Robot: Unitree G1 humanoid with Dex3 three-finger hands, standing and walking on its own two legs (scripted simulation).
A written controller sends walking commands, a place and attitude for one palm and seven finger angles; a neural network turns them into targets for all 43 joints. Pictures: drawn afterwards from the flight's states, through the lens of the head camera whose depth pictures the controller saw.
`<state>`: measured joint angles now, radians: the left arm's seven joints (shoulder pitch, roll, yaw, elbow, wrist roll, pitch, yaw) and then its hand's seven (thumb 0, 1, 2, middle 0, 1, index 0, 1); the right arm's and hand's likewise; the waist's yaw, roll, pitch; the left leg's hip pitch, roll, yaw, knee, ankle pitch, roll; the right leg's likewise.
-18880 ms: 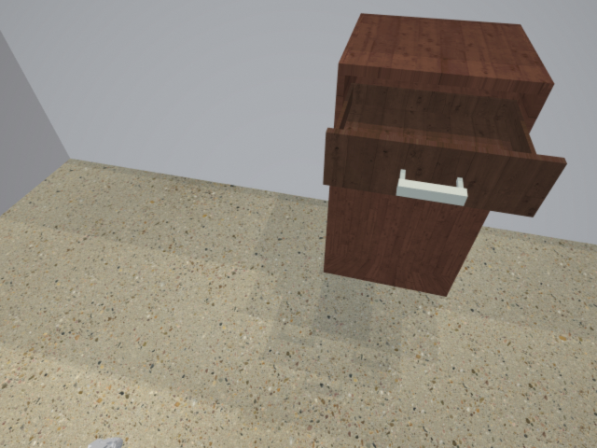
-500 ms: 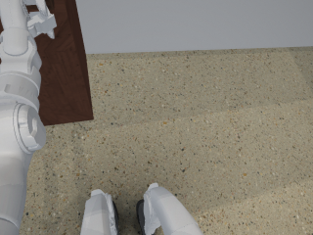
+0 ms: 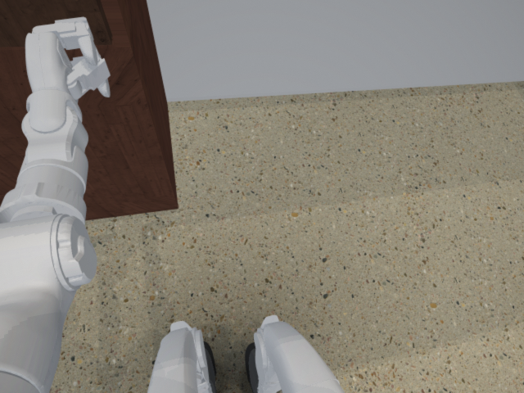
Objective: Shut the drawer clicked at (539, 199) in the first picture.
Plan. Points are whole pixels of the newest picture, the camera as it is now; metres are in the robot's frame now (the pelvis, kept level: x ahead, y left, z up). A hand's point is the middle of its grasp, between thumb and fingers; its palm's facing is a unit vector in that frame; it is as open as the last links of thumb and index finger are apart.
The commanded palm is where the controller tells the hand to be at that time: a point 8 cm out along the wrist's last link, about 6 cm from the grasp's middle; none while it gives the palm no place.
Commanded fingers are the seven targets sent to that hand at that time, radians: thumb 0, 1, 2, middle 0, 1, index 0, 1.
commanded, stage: pull the fist back off the drawer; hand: left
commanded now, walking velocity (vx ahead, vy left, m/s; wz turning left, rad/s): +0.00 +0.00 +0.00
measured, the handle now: out of the picture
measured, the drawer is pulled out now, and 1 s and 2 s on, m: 0.00 0.00 0.00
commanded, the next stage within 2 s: draw the hand back to the body in 0.06 s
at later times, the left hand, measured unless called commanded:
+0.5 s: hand (51, 107) +0.45 +0.18 +0.13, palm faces +0.10 -0.99 -0.02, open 3.3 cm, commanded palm +0.42 +0.22 +0.14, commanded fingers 0.00 0.90 0.90 -1.40 -1.60 -1.40 -1.60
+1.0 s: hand out of the picture +0.29 +0.21 +0.21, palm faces +0.27 -0.93 -0.23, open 3.2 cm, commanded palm +0.25 +0.25 +0.23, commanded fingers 0.00 0.90 0.90 -1.40 -1.60 -1.40 -1.60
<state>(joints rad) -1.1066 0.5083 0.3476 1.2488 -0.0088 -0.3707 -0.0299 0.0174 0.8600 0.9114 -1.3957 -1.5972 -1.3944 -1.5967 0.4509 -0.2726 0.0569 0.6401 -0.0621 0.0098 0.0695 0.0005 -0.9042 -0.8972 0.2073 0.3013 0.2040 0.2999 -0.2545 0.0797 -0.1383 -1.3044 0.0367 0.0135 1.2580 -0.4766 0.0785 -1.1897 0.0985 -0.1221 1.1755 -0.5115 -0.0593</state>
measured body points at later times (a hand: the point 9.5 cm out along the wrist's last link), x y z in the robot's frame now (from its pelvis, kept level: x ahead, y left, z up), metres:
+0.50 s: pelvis +0.05 -0.01 +0.06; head +0.12 +0.00 +0.51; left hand +0.44 +0.23 +0.13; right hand +0.12 -0.25 -0.05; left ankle +0.05 +0.07 -0.62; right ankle +0.01 -0.09 -0.62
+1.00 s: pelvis +0.02 -0.01 +0.11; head +0.01 -0.03 +0.56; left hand +0.27 +0.26 +0.23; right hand +0.23 -0.22 +0.04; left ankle +0.05 +0.07 -0.62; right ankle +0.01 -0.09 -0.62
